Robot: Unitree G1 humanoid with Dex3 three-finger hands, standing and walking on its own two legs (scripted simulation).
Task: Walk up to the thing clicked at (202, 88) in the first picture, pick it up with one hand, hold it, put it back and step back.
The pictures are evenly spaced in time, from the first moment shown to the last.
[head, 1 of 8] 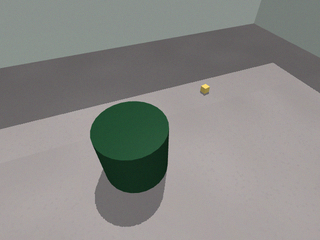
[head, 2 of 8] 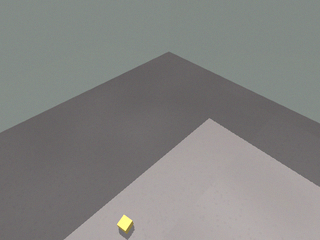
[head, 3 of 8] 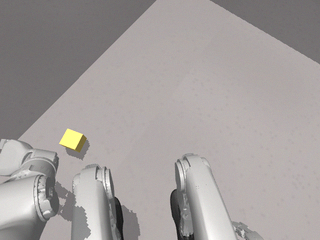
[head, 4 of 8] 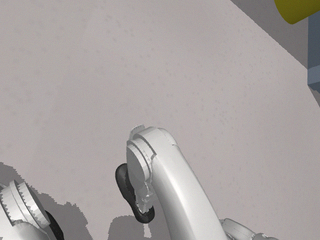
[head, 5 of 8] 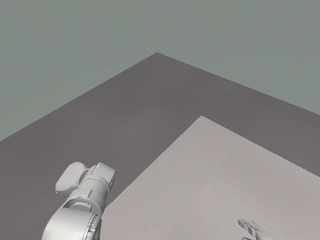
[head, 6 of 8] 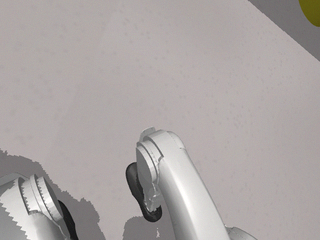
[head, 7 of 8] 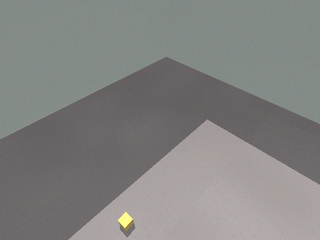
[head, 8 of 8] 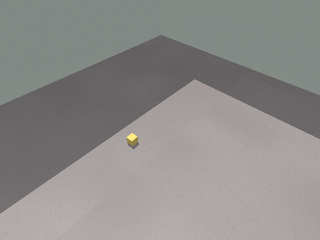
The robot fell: no
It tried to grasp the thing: yes
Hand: left
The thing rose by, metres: 0.63
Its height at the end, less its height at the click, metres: +0.00
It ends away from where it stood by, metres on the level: 0.02
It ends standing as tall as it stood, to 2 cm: yes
